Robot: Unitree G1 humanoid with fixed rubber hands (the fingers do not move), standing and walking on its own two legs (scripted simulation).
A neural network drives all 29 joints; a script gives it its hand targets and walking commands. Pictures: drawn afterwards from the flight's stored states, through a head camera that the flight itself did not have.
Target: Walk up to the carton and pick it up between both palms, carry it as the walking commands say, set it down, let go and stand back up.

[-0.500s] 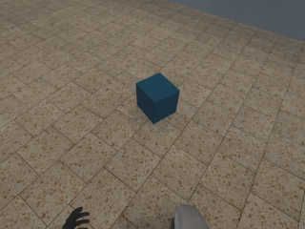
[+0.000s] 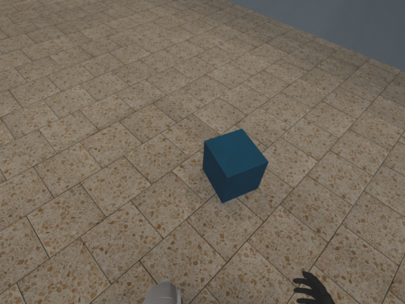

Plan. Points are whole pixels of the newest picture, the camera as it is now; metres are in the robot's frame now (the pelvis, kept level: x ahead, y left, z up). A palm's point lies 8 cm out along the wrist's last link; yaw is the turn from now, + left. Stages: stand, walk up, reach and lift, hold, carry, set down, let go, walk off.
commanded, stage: walk up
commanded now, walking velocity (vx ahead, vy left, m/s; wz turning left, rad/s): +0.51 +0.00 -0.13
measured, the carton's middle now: (232, 165) +0.89 -0.13 -0.63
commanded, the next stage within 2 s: none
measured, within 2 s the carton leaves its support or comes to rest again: neither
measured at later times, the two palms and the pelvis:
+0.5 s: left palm (145, 197) +0.38 +0.19 -0.12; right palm out of the picture +0.08 -0.22 -0.12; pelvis +0.21 -0.02 +0.01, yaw -3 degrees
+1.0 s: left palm (136, 225) +0.32 +0.21 -0.16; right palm (300, 186) +0.44 -0.25 -0.12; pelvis +0.35 -0.02 +0.00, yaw -2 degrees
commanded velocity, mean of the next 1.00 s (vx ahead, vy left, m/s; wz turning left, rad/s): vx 0.37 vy -0.04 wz -0.02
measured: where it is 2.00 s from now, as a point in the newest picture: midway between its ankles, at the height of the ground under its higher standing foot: (229, 261)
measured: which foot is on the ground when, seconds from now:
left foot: up 0.00-0.02, down 0.04-0.54, up 0.56-0.90, down 0.92-1.00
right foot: down 0.00-0.06, up 0.08-0.52, down 0.54-0.92, up 0.94-1.00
